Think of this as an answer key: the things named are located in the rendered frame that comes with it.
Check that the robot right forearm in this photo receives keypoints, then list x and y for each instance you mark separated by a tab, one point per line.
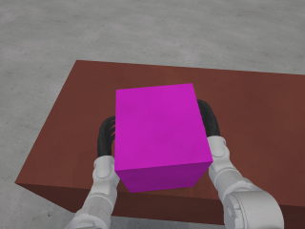
224	176

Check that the left robot hand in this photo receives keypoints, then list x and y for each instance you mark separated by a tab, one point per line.
104	140

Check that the carton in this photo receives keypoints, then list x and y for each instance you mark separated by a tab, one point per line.
160	140

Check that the robot left forearm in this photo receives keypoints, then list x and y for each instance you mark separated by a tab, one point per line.
99	204

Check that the robot right upper arm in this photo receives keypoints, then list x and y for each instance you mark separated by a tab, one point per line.
251	210

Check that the right robot hand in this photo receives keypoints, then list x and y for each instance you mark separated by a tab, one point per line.
209	120

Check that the pedestal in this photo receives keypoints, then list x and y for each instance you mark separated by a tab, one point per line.
260	115

